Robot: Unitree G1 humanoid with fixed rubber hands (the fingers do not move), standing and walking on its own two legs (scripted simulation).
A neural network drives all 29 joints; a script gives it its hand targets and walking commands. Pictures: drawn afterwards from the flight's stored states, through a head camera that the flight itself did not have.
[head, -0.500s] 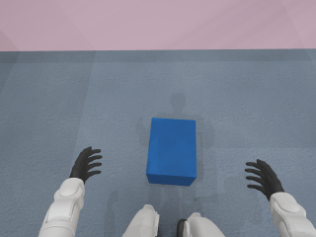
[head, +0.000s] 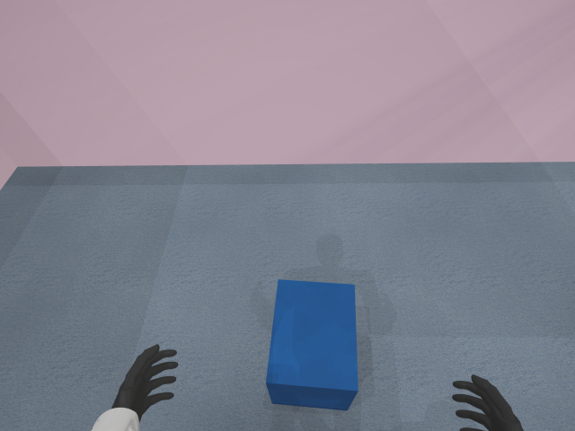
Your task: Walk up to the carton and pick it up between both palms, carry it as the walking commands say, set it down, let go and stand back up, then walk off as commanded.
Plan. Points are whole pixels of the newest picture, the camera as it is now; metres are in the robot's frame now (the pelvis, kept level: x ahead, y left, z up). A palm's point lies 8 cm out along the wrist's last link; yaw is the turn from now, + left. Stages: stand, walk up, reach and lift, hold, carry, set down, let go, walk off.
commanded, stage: let go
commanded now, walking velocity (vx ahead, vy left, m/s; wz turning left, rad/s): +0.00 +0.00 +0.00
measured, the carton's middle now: (312, 345) +0.45 +0.00 -0.63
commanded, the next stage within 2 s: stand in 0.16 s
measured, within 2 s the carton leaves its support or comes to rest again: neither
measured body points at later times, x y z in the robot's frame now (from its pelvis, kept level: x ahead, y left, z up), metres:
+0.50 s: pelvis +0.02 -0.01 +0.00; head -0.03 +0.00 +0.45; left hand +0.17 +0.27 -0.08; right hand +0.18 -0.26 -0.06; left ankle +0.01 +0.10 -0.73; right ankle -0.02 -0.08 -0.73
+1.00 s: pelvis -0.01 +0.00 +0.00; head -0.07 +0.00 +0.45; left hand +0.13 +0.28 -0.09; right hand +0.14 -0.26 -0.07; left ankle +0.01 +0.10 -0.73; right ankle -0.02 -0.08 -0.73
